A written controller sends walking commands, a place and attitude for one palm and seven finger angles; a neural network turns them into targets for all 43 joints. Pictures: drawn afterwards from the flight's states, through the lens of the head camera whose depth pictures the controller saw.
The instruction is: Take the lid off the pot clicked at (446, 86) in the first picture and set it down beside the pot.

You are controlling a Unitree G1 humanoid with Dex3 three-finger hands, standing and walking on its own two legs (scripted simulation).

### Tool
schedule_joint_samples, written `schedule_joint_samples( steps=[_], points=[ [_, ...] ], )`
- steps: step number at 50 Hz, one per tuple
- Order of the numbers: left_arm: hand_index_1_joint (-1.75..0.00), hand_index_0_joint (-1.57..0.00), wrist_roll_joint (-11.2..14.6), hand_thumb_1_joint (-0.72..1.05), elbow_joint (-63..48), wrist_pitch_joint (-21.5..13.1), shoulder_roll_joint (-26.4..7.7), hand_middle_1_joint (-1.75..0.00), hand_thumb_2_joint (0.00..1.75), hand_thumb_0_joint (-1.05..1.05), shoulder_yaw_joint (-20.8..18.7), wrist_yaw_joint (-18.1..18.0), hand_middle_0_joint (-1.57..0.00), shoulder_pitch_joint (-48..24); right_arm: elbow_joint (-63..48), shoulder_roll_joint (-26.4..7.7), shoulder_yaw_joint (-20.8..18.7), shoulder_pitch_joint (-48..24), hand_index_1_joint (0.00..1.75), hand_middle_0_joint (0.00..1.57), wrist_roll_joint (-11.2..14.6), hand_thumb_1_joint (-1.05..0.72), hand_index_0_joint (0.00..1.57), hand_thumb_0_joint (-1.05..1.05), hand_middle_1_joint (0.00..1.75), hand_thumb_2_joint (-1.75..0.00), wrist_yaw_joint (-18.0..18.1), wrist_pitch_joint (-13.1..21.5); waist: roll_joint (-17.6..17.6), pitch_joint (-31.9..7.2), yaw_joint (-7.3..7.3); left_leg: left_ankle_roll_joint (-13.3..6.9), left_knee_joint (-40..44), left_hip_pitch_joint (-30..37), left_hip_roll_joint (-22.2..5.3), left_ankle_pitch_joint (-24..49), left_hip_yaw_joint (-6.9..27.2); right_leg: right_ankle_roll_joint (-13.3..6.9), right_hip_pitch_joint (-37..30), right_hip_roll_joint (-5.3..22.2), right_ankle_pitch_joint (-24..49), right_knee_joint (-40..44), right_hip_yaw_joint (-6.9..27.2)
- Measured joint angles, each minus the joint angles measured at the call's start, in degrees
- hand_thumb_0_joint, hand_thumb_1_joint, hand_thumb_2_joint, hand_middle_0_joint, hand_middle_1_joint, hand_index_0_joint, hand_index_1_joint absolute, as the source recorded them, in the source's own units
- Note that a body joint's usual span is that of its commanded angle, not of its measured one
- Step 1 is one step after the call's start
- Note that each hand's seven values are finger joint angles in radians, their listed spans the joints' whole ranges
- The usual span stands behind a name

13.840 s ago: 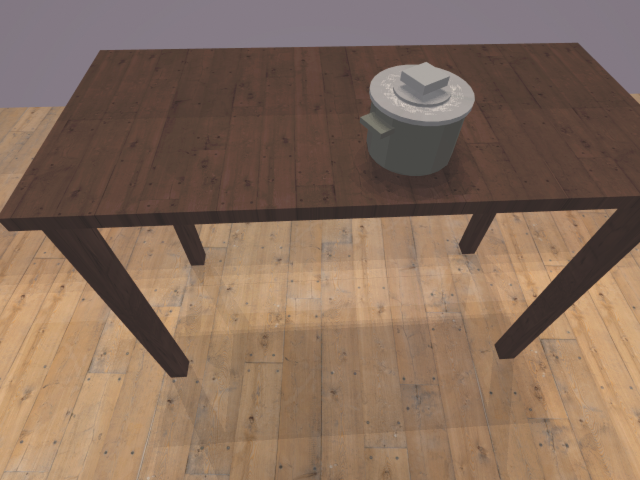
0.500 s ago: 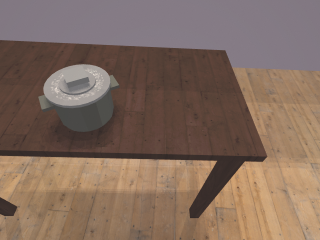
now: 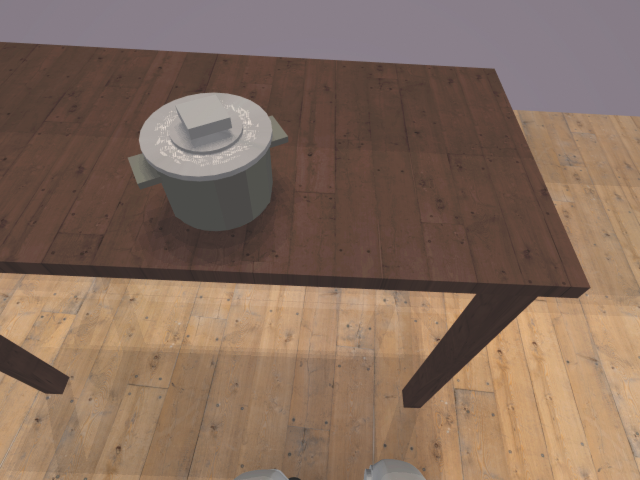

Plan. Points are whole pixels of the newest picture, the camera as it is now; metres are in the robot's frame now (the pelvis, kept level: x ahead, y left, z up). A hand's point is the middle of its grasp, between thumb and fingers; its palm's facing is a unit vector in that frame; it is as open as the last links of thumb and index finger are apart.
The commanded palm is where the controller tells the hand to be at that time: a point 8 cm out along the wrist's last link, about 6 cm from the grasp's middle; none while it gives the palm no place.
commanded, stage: come to a stop and stand still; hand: left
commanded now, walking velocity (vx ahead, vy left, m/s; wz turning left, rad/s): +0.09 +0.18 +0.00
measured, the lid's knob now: (203, 116) +0.49 +0.19 +0.17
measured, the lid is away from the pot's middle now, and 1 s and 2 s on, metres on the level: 0.00 0.00 0.00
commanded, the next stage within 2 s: look again from close up in 0.94 s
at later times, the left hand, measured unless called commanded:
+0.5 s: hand out of the picture +0.04 +0.20 -0.18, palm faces -0.03 -0.99 -0.15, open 7.3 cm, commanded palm none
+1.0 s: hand out of the picture +0.06 +0.22 -0.17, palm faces -0.02 -0.98 -0.22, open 7.3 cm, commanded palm none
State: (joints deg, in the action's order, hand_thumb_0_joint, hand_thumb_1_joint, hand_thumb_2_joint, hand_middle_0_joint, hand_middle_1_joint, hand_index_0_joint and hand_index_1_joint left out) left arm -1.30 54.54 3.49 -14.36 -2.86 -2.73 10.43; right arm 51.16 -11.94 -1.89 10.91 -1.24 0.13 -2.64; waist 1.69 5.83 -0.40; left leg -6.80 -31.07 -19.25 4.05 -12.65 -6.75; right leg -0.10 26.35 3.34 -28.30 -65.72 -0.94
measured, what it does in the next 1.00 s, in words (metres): steps on the spot: right foot, then left foot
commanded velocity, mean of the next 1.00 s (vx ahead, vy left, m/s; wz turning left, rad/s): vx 0.02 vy -0.03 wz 0.00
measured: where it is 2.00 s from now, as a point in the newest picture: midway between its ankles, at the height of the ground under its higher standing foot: outside the picture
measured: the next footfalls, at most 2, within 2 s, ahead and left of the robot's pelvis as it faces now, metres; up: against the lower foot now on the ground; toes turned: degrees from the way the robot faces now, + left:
right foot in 0.18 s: +0.00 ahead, -0.07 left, +0.00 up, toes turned -2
left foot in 0.36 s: +0.06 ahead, +0.11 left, +0.00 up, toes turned -3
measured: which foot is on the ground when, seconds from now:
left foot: down 0.00-0.24, up 0.26-0.34, down 0.36-1.00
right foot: up 0.00-0.16, down 0.18-1.00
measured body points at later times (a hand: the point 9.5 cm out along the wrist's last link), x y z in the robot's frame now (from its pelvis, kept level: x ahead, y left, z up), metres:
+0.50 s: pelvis +0.03 +0.03 +0.01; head +0.06 +0.05 +0.46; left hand +0.04 +0.25 -0.16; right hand +0.00 -0.20 -0.14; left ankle +0.02 +0.11 -0.73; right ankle -0.04 -0.07 -0.73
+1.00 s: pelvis +0.02 +0.04 +0.00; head +0.05 +0.04 +0.45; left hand +0.06 +0.27 -0.15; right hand +0.05 -0.19 -0.15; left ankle +0.02 +0.11 -0.73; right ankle -0.04 -0.07 -0.73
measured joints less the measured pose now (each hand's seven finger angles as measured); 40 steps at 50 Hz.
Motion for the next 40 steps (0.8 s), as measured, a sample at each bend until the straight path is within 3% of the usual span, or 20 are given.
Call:
schedule_joint_samples(
  steps=[4, 8, 10, 12, 14, 16, 18, 20, 24, 33, 40],
  points=[
    [-0.3, -0.2, -0.1, 0.91, -1.0, -0.2, 1.0, -0.3, 0.9, 0.01, 0.4, 0.4, -0.2, -0.2, -0.5, 0.6, 0.3, -0.2, 0.3, 0.2, -0.1, -0.91, 0.2, 0.0, 0.29, -0.9, 0.1, -0.1, -1.0, -0.8, 0.15, -1.1, 3.7, 0.2, 1.5, 2.5, -0.7, -0.2, -2.6, -0.3, 0.1, 8.7, -2.8],
    [-0.3, -0.2, -0.2, 0.91, -1.2, -0.4, 2.2, -0.29, 0.9, 0.01, 1.2, 0.9, -0.2, 0.8, 0.3, 1.7, 0.7, 0.6, 0.3, 0.2, 0.0, -0.91, 0.2, 0.0, 0.29, -0.9, 0.2, 0.9, -1.1, -1.7, 0.71, -1.5, 6.0, 1.0, 3.3, 3.8, -1.7, -1.2, -9.0, -1.7, -0.2, 23.6, -1.7],
    [-0.3, -0.2, -0.2, 0.91, -0.7, -0.9, 3.3, -0.29, 0.9, 0.01, 1.6, 0.9, -0.2, 1.8, 1.7, 2.0, 0.9, 1.4, 0.3, 0.2, 0.2, -0.91, 0.2, 0.0, 0.29, -0.9, 0.1, 1.1, -1.5, -2.1, 0.74, -1.2, 6.1, 1.5, 3.5, 3.6, -1.7, -1.9, -12.9, -2.5, 5.6, 31.7, -1.2],
    [-0.3, -0.2, -0.3, 0.91, -0.1, -1.4, 4.8, -0.29, 0.9, 0.01, 2.2, 0.7, -0.2, 3.4, 3.4, 1.9, 0.4, 2.4, 0.3, 0.2, 0.6, -0.92, 0.2, 0.0, 0.29, -0.9, 0.5, 0.6, -3.1, -2.6, 1.1, 1.3, 4.4, 1.9, 2.5, -0.1, -0.3, -2.3, -15.6, -3.7, 9.2, 35.4, -2.2],
    [-0.3, -0.2, -0.1, 0.91, 0.4, -2.0, 5.2, -0.29, 0.9, 0.01, 2.6, 0.6, -0.2, 5.9, 4.8, 2.1, 0.3, 3.6, 0.3, 0.2, 0.6, -0.93, 0.2, 0.0, 0.29, -0.9, 0.4, 0.2, -2.5, -3.6, 0.96, 4.1, 0.8, 1.6, 1.6, -4.4, 1.1, -2.9, -17.1, -4.3, 9.5, 37.9, -1.8],
    [-0.3, -0.2, 0.2, 0.91, 1.1, -2.4, 5.2, -0.3, 0.9, 0.01, 2.6, 0.5, -0.2, 7.8, 5.8, 2.4, 0.5, 4.6, 0.3, 0.2, 0.6, -0.93, 0.2, 0.0, 0.29, -0.9, 0.2, 0.4, -1.2, -4.2, 0.78, 5.3, -1.6, 2.1, 0.0, -4.9, 2.9, -3.0, -18.1, -5.0, 9.6, 39.4, -0.9],
    [-0.3, -0.2, 0.4, 0.91, 2.0, -2.6, 5.4, -0.3, 0.9, 0.01, 2.7, 0.8, -0.2, 9.1, 6.2, 2.1, 0.7, 5.8, 0.3, 0.2, 0.6, -0.93, 0.2, 0.0, 0.29, -0.9, 0.2, 1.5, -0.7, -4.4, 1.02, 5.2, 0.8, 4.1, -2.1, -2.6, 5.3, -2.6, -17.8, -5.9, 8.9, 38.3, -0.2],
    [-0.3, -0.2, 0.5, 0.91, 3.3, -2.5, 5.6, -0.3, 0.9, 0.01, 2.8, 1.2, -0.2, 8.7, 7.3, 2.1, 0.7, 6.6, 0.3, 0.2, 0.7, -0.93, 0.2, 0.0, 0.29, -0.9, 0.7, 2.5, 0.2, -3.6, 1.44, 4.0, 0.3, 4.5, -1.6, -3.6, 5.3, -1.9, -17.8, -5.4, 7.5, 36.6, 0.0],
    [-0.3, -0.2, 0.8, 0.92, 4.6, -2.6, 5.5, -0.3, 0.9, 0.02, 2.8, 1.0, -0.21, 7.1, 9.2, 2.5, 1.5, 7.6, 0.3, 0.2, 1.0, -0.92, 0.2, 0.0, 0.29, -0.9, 1.8, 3.3, 1.1, -2.3, 0.95, 2.7, 1.1, 5.8, -0.8, -4.0, 4.8, -1.0, -19.1, -4.6, 7.5, 37.7, 0.6],
    [-0.3, -0.2, 1.2, 0.92, 5.2, -3.3, 4.6, -0.3, 0.9, 0.01, 2.7, 0.4, -0.2, 3.4, 11.0, 4.7, 2.3, 5.8, 0.3, 0.2, 1.4, -0.91, 0.2, 0.0, 0.29, -0.9, 2.4, 3.6, -0.4, -1.0, 1.04, 2.4, 4.9, 8.0, 0.1, -2.1, 5.2, -0.5, -21.5, -3.8, 9.2, 41.5, 0.3],
    [-0.3, -0.2, 1.1, 0.92, 5.4, -3.4, 4.8, -0.29, 0.9, 0.01, 2.7, 0.2, -0.2, 3.1, 11.8, 3.8, 1.9, 4.5, 0.3, 0.2, 1.3, -0.93, 0.2, 0.01, 0.29, -0.9, 2.3, 3.5, -0.8, -1.9, 0.98, 2.3, 6.0, 9.1, 0.3, -1.7, 5.0, -0.4, -22.3, -3.6, 9.5, 42.3, 0.5]
  ],
)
